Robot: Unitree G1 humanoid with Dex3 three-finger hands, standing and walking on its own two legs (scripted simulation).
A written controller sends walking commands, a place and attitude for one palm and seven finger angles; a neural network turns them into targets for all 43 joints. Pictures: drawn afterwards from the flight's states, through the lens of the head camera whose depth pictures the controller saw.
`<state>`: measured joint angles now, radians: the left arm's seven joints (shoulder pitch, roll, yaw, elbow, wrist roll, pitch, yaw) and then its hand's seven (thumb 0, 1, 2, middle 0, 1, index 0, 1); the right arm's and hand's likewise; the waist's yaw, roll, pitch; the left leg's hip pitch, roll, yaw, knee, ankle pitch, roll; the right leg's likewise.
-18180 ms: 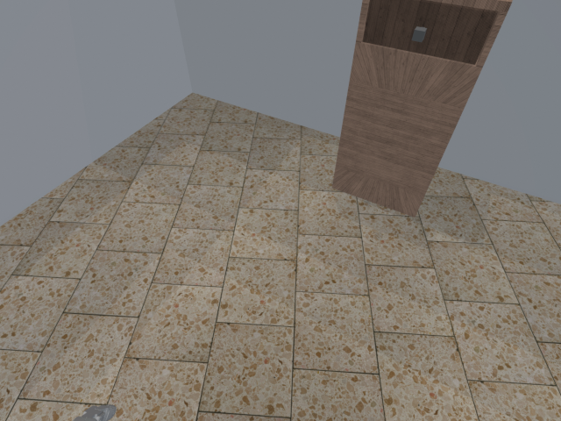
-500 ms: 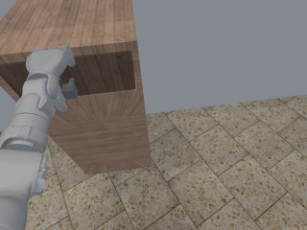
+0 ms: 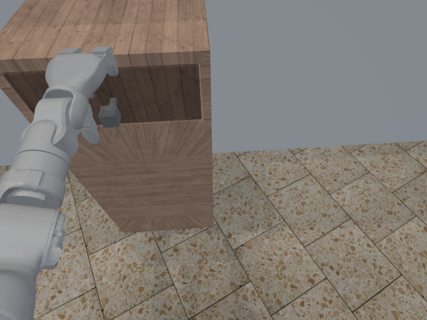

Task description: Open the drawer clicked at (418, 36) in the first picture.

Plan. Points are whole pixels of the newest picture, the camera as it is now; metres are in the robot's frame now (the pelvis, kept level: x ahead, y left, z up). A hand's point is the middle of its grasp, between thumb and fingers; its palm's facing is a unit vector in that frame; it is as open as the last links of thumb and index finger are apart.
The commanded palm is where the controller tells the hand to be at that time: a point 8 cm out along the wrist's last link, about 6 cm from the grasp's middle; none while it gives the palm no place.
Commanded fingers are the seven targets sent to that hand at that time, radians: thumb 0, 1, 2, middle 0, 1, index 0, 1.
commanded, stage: lower the fingers behind the handle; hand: left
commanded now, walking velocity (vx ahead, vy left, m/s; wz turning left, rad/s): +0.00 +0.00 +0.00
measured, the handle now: (111, 110) +0.53 +0.23 +0.07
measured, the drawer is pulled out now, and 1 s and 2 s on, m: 0.00 0.00 0.00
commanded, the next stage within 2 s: lift the fingers back up to retry in 1.68 s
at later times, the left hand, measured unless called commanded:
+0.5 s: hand (89, 121) +0.47 +0.25 +0.10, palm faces -0.04 +0.00 -1.00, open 13.9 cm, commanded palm +0.47 +0.25 +0.16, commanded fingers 0.00 -0.50 0.30 -0.30 -1.20 -0.30 -1.20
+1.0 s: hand (93, 120) +0.48 +0.25 +0.09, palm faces -0.06 +0.01 -1.00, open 13.7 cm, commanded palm +0.47 +0.24 +0.13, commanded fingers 0.00 -0.50 0.30 -0.30 -1.20 -0.30 -1.20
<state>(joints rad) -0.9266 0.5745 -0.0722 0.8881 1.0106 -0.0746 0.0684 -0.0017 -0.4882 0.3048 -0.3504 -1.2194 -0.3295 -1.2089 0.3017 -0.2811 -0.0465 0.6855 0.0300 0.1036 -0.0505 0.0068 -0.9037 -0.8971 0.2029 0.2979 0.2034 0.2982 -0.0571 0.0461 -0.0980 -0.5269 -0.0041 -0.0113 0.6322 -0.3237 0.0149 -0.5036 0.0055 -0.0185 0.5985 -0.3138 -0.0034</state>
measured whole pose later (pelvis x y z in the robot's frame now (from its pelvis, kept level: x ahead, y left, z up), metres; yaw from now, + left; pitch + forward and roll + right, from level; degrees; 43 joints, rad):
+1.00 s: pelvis -0.02 +0.01 -0.01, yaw -1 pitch +16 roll -1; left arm -0.94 0.60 -0.04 1.04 1.07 -0.08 0.10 0.00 -0.49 0.30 -0.33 -1.20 -0.31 -1.27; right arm 0.36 -0.25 -0.02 0.66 0.02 0.09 -0.06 0.01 -0.90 -0.90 0.21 0.30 0.21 0.30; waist -0.09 0.04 -0.10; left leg -0.65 0.00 0.01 0.72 -0.34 0.03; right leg -0.63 0.01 0.00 0.68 -0.32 0.01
